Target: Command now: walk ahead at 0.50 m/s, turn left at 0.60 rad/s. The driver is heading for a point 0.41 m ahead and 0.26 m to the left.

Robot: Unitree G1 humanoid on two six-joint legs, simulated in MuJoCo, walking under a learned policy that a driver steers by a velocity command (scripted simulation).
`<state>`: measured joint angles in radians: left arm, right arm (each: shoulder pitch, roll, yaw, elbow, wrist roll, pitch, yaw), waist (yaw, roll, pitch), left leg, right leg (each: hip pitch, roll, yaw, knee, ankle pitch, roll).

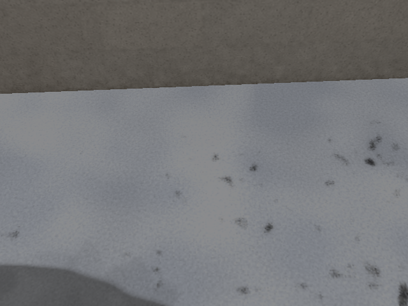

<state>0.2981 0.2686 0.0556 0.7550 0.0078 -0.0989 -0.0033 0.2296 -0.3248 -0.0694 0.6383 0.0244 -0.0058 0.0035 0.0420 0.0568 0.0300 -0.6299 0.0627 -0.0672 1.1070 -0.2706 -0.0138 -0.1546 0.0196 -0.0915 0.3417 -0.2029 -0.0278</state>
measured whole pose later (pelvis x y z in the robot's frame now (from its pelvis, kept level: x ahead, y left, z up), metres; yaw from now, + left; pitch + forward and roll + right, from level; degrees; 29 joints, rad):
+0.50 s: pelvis +0.26 +0.09 +0.00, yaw +18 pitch +1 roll +0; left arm 0.13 0.32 0.04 0.69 0.01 -0.10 0.00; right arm 0.30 -0.29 -0.06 0.66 0.01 -0.04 0.02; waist -0.03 -0.03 0.06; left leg -0.24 -0.11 -0.06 0.39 -0.16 0.10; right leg -0.61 -0.09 0.06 1.04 -0.28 0.04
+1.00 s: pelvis +0.43 +0.10 -0.01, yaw +23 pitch +0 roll -1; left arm 0.12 0.22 0.01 0.76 0.01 -0.01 -0.02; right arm 0.23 -0.27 -0.04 0.77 -0.01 0.05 -0.03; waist 0.00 0.01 0.06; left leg -0.30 0.03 -0.08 0.63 -0.33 -0.05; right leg -0.36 0.03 -0.02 0.48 -0.12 -0.03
